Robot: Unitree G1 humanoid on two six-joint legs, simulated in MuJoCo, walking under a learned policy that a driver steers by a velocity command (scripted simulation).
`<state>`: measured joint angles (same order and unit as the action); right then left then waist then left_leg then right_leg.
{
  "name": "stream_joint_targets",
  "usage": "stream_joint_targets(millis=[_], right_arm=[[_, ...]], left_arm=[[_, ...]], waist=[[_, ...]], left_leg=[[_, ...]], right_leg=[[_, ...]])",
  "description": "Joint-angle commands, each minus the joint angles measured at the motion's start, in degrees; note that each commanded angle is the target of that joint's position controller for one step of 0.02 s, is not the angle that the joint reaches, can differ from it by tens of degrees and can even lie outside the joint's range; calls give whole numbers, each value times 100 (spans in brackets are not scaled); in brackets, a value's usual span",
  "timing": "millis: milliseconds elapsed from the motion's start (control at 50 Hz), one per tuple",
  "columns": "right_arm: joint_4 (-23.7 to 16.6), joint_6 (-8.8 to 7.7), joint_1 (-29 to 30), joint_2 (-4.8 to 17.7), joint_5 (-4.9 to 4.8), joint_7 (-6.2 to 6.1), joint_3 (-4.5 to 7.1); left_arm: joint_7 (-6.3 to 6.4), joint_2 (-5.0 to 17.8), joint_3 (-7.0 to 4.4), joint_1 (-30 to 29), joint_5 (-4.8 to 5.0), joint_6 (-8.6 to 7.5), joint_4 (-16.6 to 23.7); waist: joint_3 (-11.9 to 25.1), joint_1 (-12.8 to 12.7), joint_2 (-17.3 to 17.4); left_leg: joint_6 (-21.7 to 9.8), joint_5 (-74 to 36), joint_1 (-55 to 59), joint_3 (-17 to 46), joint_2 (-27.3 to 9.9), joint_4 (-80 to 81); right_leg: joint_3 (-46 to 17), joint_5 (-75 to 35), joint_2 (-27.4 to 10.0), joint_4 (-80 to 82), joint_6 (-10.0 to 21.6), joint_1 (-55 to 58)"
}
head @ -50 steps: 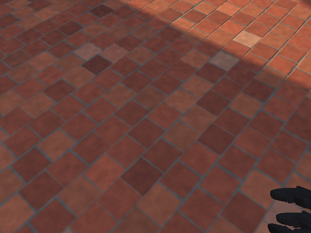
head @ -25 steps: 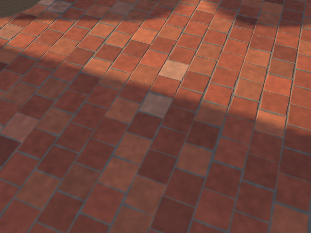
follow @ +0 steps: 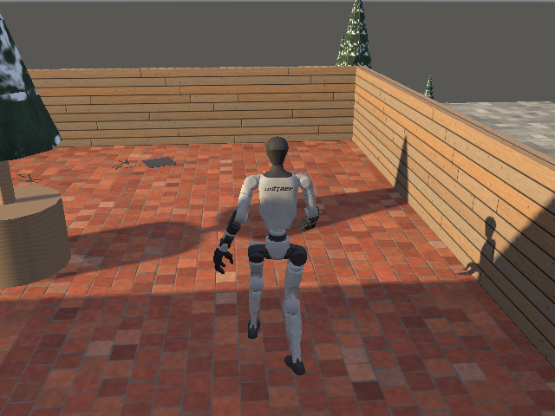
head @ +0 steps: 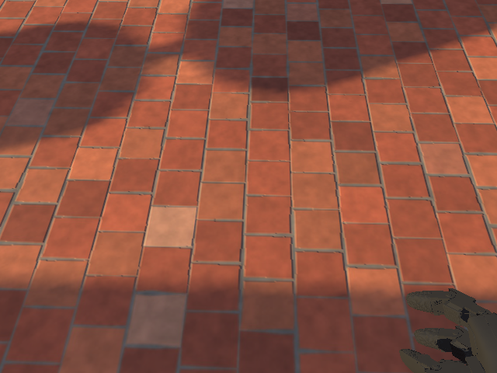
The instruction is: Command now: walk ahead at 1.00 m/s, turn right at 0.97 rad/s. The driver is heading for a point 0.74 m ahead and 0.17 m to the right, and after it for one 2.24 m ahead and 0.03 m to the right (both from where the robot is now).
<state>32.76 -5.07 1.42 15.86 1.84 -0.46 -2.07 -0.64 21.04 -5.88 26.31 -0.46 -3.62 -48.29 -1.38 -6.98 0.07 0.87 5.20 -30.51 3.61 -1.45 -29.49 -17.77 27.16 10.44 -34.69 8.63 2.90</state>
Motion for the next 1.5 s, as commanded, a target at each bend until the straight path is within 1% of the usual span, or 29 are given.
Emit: stream_joint_targets(millis=[20,80,160,300,360,420,440,460,480,500,540,600,680,740,760,840,860,880,900,920,960,1020,1080,1200,1360,1380,1420,1440,1500], right_arm=[[341,-14,-2779,2070,286,-194,758],[340,75,-1732,705,139,-93,571],[1037,-111,-2307,387,-48,6,484],[1351,-275,-2445,675,-12,55,535],[1457,-209,-2836,976,-14,-28,588],[1348,70,-2648,1476,7,-179,720],[1182,142,-2326,1503,26,-148,732],[1143,162,-2274,1190,86,-42,702],[572,91,-2513,538,84,22,544],[125,-69,-1915,856,-14,15,534],[214,-188,-1695,844,-23,8,457],[555,172,-2200,556,185,79,363],[286,186,-1247,161,-22,214,229],[396,105,-999,17,-144,309,210],[225,-122,-445,325,-421,272,339],[596,-166,-2172,997,-368,409,730],[856,-82,-3290,1125,-340,346,813],[940,-62,-3406,1341,-214,287,773],[453,-131,-2717,1535,175,259,748],[-1,-10,-2069,1402,81,211,855],[-180,173,-1415,999,-233,144,719],[-207,220,-1168,976,-195,109,741],[-59,319,-1426,1115,-266,-30,814],[-209,749,-1343,1208,-395,-331,904],[-461,817,-1184,1067,-347,-270,967],[-492,827,-1122,982,-380,-239,935],[-480,820,-1824,590,-349,-160,798],[-537,757,-1839,1184,-325,-81,933],[-206,894,-1759,1390,-353,-99,1029]], left_arm=[[-21,-407,244,-99,265,-175,1088],[-79,424,161,-1197,-120,84,882],[-345,-131,334,-1701,-186,355,1289],[-521,-105,482,-2943,-114,402,1827],[-539,-145,519,-3229,-136,338,1845],[-383,311,297,-1487,-115,288,1318],[-267,587,117,-171,-100,243,893],[-94,822,-64,8,-19,260,677],[-40,1509,-187,-602,-110,385,901],[-6,1525,-247,-194,-141,445,1074],[94,889,-119,-544,-93,338,836],[159,187,191,-979,-75,-13,758],[-26,220,201,-850,-2,-281,452],[-45,197,252,-405,66,-404,198],[124,295,217,-431,160,-335,296],[402,676,134,-1026,-155,37,552],[395,624,148,-1609,-166,63,741],[273,-253,323,-1108,-361,38,915],[118,-385,467,136,-15,-60,1012],[28,296,383,-191,90,-107,1022],[81,428,308,-1298,4,-34,1371],[181,278,302,-1204,-103,131,1413],[303,-4,364,-1499,-134,130,1484],[335,66,282,-2370,31,188,1577],[154,268,78,-2522,73,-149,1386],[142,265,44,-2312,100,-155,1282],[202,679,-31,-2322,-77,24,1409],[201,529,-54,-1983,-167,74,1362],[331,94,66,-2474,-23,231,1584]], waist=[[2748,1014,2696],[699,1060,155],[13,784,433],[-634,733,127],[-588,727,291],[499,-289,713],[1011,-818,643],[939,-621,-66],[1134,261,-1300],[1905,-157,-498],[347,393,514],[-81,1066,639],[-627,875,253],[-300,525,9],[-153,263,150],[924,1295,-712],[1079,2016,-544],[1164,1421,1709],[2649,808,1697],[2758,1066,693],[1010,728,-782],[401,398,-286],[855,498,-62],[994,791,632],[755,837,1009],[762,721,802],[1135,1123,-1158],[1331,977,-1505],[580,911,-547]], left_leg=[[-887,3855,5801,4882,-2801,1369],[-838,3064,3513,2683,-1876,1502],[-482,990,2684,664,-1423,1830],[-167,-1626,2444,-1649,-925,2393],[-2,-4966,3099,-2057,-1000,1790],[-66,-7173,3261,-1918,-1383,-736],[-175,-6452,2407,-1770,-1423,-2471],[-143,-1411,953,-1713,-673,-4493],[154,2509,-1283,-1337,183,-6595],[152,2104,-2092,-87,141,-6804],[73,1448,-1893,-11,-447,-5450],[209,1649,-521,-78,-870,-4299],[-65,-136,31,-660,-776,-1942],[-435,-2002,565,-978,-241,-721],[-376,-2106,493,-773,43,-485],[-418,-1908,1959,-959,778,-325],[-572,-2149,3136,-546,486,-93],[-1146,-4522,4553,801,-484,-588],[-2390,-3917,5676,4015,-1858,69],[-2362,-1887,5147,4226,-1746,689],[-1970,187,2829,3470,-1124,1277],[-1701,-1041,1308,2483,-370,1407],[-1533,-2963,1343,2028,-134,929],[-762,-362,1825,2517,153,813],[-792,-817,2218,3399,233,140],[-651,17,1902,3257,476,-187],[-126,3623,136,1632,1474,-2027],[144,3449,-303,1245,1088,-3249],[433,2143,-582,734,539,-4363]], right_leg=[[741,342,-9,-4613,-256,-4144],[1214,-1117,-1109,-4370,-248,-4643],[1289,-1317,-1579,-4116,-324,-4805],[2271,-2835,-1389,-2049,-216,-4494],[2988,-2633,-900,-1054,119,-3719],[2893,-1783,-341,-856,449,-1665],[2461,-1605,-306,-462,688,-71],[1674,-1218,-699,-159,841,981],[-1155,-1924,-2034,147,1598,2059],[-2635,-928,-2463,1304,2104,2487],[-1972,-949,-2367,2102,1554,588],[-494,-2069,-1816,2291,1144,-1539],[1356,-5335,-1124,2425,478,-2206],[1826,-5852,-1233,2554,9,-1395],[1700,-5798,-1386,2146,-108,-1031],[2020,-7199,-1452,-303,-809,-280],[2132,-6515,-1198,-2139,-1034,-1219],[2082,561,-156,-4898,-1335,-3168],[807,1052,40,-6476,-1451,-4262],[512,283,-348,-6189,-1193,-4192],[801,-216,-680,-5199,-987,-4279],[845,-378,-875,-3831,-1114,-3687],[966,-708,-726,-2644,-1384,-3579],[629,-1741,-576,-1385,-1445,-3823],[516,-1791,-543,852,-1188,-2589],[589,-2474,-748,1553,-1074,-1901],[-1087,-4651,-2789,1298,183,-110],[-1774,-4373,-3423,1403,740,-238],[-224,-2649,-2463,1457,205,-1047]])
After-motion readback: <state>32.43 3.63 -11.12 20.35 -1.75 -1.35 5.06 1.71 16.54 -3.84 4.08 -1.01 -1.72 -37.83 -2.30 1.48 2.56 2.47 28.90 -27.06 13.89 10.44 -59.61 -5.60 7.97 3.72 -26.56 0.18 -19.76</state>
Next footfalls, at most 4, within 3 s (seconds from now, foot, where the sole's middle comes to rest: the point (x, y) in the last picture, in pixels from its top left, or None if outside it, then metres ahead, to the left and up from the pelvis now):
0.46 right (334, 344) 0.54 -0.12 -0.75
0.86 left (372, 211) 0.98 -0.23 -0.75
1.40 right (430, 197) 1.06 -0.42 -0.75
1.88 left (351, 220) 0.94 -0.17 -0.75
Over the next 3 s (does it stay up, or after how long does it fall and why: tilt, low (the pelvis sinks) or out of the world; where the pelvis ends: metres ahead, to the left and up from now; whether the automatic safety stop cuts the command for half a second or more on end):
stays up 1.02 -0.27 0.01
